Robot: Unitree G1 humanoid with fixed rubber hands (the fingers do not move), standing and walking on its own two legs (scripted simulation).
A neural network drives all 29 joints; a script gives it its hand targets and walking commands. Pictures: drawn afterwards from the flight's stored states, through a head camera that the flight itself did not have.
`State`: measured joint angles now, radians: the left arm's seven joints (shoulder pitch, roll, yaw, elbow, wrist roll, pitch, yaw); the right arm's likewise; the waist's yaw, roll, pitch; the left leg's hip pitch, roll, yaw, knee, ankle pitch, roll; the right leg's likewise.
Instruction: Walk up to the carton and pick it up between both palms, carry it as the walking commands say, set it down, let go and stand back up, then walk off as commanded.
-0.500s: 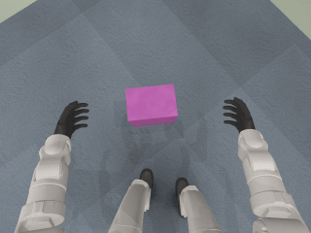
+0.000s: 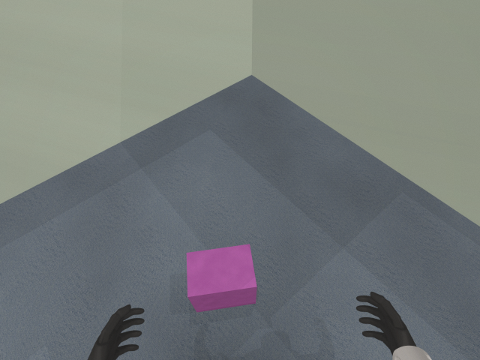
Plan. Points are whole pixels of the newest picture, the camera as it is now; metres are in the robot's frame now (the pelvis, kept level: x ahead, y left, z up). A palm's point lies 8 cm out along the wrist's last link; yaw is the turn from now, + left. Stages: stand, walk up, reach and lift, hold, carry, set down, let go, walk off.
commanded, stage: let go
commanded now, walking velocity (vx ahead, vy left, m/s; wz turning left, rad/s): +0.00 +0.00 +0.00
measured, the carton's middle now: (222, 279) +0.47 +0.10 -0.66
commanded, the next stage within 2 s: stand in 0.40 s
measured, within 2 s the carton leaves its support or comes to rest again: neither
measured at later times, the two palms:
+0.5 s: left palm out of the picture +0.12 +0.28 -0.08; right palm out of the picture +0.11 -0.24 -0.08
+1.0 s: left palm out of the picture +0.12 +0.31 -0.09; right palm out of the picture +0.11 -0.26 -0.08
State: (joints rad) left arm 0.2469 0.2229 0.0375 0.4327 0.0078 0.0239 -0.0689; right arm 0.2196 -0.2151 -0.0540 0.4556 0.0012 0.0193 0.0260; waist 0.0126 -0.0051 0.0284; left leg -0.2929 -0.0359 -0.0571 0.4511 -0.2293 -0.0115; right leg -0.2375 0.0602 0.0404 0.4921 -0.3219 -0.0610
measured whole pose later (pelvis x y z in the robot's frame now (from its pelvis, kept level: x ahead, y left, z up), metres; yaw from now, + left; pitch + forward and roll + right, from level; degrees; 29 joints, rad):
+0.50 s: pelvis -0.02 +0.02 -0.01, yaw -1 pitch -3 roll +1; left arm 0.27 0.30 0.04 0.54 0.04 0.09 -0.01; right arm 0.25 -0.25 -0.04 0.61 -0.04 0.05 0.01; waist 0.02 -0.04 0.00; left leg -0.23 -0.04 -0.04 0.56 -0.28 0.01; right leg -0.16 0.05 0.05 0.57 -0.36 -0.04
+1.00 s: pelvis +0.00 +0.03 +0.00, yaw -3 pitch -1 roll +0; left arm 0.26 0.34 0.03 0.77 0.03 -0.02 0.02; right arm 0.19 -0.31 -0.03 0.82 -0.02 -0.01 -0.02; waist 0.00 -0.02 -0.07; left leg -0.19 -0.03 0.00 0.50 -0.28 0.02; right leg -0.12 0.06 0.09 0.47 -0.32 -0.03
